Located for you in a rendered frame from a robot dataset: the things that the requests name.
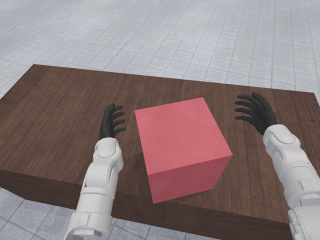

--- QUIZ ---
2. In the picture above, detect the right robot hand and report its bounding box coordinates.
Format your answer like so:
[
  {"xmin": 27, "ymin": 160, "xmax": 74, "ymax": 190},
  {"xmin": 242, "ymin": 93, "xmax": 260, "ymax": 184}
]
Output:
[{"xmin": 235, "ymin": 92, "xmax": 278, "ymax": 135}]

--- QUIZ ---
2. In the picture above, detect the right robot forearm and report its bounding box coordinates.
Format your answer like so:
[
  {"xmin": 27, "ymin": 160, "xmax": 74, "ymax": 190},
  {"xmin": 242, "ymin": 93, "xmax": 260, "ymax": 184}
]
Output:
[{"xmin": 262, "ymin": 124, "xmax": 320, "ymax": 209}]

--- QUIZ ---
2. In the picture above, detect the pedestal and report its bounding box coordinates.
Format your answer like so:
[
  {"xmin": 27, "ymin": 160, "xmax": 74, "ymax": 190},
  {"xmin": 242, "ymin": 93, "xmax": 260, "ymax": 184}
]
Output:
[{"xmin": 0, "ymin": 64, "xmax": 320, "ymax": 240}]

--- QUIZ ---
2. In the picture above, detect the left robot forearm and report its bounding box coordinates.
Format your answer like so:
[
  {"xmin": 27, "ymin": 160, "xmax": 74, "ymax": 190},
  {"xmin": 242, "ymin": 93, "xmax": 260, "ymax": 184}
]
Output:
[{"xmin": 63, "ymin": 137, "xmax": 124, "ymax": 240}]

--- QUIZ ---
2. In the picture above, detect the left robot hand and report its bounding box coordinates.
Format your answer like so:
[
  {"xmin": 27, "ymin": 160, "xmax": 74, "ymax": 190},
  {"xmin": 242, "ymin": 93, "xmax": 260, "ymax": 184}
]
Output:
[{"xmin": 99, "ymin": 103, "xmax": 126, "ymax": 140}]

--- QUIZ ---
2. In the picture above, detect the carton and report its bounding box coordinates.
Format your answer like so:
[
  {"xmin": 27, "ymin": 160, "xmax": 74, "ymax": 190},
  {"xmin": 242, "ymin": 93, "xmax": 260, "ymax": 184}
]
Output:
[{"xmin": 135, "ymin": 97, "xmax": 233, "ymax": 204}]

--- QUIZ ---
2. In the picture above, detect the right robot upper arm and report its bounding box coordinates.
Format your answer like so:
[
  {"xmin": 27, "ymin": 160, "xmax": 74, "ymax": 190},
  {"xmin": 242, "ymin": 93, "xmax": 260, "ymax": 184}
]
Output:
[{"xmin": 287, "ymin": 204, "xmax": 320, "ymax": 240}]

